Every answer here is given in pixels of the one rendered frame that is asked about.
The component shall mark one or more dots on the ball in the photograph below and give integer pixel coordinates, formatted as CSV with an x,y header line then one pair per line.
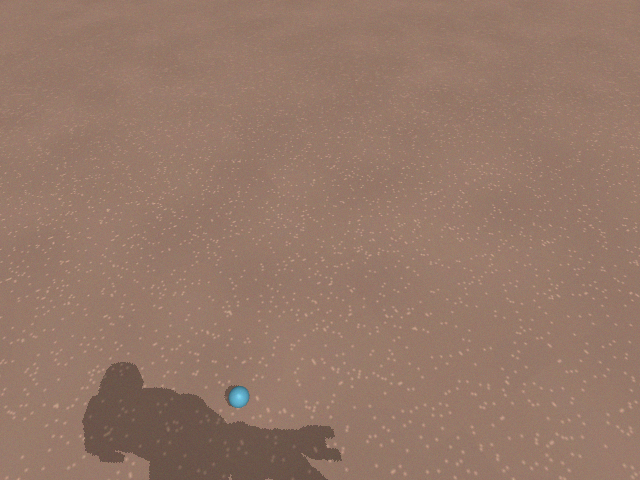
x,y
238,396

